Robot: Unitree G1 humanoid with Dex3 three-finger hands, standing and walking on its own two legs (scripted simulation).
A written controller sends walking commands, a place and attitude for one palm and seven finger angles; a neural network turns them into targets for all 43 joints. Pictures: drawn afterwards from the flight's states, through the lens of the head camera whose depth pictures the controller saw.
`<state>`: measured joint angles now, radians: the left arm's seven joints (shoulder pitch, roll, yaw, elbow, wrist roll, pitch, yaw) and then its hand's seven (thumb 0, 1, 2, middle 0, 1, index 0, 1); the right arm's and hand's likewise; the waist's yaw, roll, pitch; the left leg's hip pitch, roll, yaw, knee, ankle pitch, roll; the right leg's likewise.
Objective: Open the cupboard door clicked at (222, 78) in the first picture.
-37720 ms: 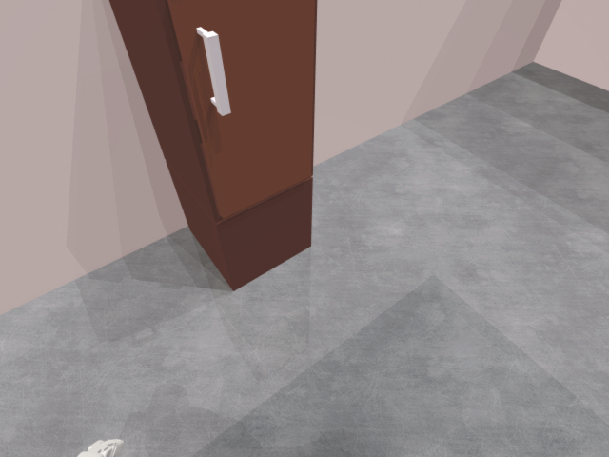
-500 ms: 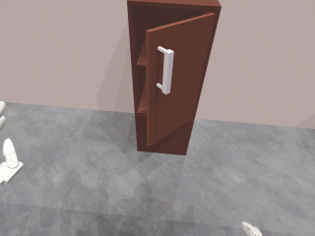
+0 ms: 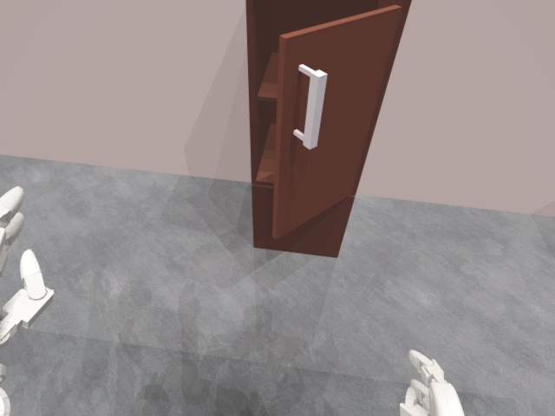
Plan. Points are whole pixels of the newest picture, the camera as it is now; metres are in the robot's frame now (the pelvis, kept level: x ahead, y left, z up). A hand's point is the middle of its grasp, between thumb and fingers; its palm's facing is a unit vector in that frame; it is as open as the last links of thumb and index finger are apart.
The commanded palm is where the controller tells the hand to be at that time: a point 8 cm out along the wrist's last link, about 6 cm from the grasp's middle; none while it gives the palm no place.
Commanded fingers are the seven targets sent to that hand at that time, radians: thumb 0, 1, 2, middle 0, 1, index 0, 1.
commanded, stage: let the arm hang, fingers relaxed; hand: left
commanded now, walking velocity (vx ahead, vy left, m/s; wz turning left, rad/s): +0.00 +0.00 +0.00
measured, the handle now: (307, 108) +0.68 -0.02 +0.11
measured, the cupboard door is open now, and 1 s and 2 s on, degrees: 46 46 46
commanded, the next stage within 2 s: look to check the result in 1.12 s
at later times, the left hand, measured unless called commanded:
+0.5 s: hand out of the picture -0.07 +0.16 -0.18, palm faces +0.03 -0.98 -0.17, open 7.4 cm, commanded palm none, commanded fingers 0.00 0.90 0.90 -0.20 -0.30 -0.20 -0.30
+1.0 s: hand out of the picture +0.10 +0.19 -0.16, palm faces +0.02 -0.95 -0.31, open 7.4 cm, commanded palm none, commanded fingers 0.00 0.90 0.90 -0.20 -0.30 -0.20 -0.30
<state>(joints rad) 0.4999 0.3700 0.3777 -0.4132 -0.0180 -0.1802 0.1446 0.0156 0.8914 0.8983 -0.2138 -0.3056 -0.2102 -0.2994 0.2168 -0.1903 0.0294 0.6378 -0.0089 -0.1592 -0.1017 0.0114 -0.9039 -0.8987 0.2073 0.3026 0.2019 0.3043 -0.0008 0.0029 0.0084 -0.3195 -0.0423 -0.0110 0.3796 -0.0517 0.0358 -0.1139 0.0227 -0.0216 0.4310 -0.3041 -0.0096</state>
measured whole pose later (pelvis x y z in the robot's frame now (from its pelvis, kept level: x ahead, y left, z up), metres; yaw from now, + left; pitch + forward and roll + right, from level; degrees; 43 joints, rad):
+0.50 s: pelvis +0.01 -0.02 +0.00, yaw +2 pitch -2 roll -1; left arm 0.38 0.20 0.00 1.14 0.01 0.02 0.00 0.01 0.91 0.90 -0.21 -0.30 -0.21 -0.30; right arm 0.26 -0.28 -0.02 1.12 -0.01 0.03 -0.02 0.01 -0.91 -0.90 0.21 0.30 0.20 0.30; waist -0.01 -0.01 0.10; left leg -0.33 -0.03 -0.05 0.44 -0.08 0.03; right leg -0.08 0.04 -0.06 0.42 -0.32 -0.04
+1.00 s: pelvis +0.03 -0.03 +0.00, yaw +1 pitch -3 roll +0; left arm 0.16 0.25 0.02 1.09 0.01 -0.02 0.02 0.00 0.91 0.90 -0.20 -0.30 -0.20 -0.30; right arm 0.10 -0.26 -0.01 1.13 -0.02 0.00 -0.02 0.00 -0.91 -0.90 0.21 0.30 0.20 0.30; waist -0.02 0.04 0.05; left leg -0.25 -0.03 -0.04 0.39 -0.09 0.01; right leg 0.00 0.04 -0.04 0.37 -0.32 -0.05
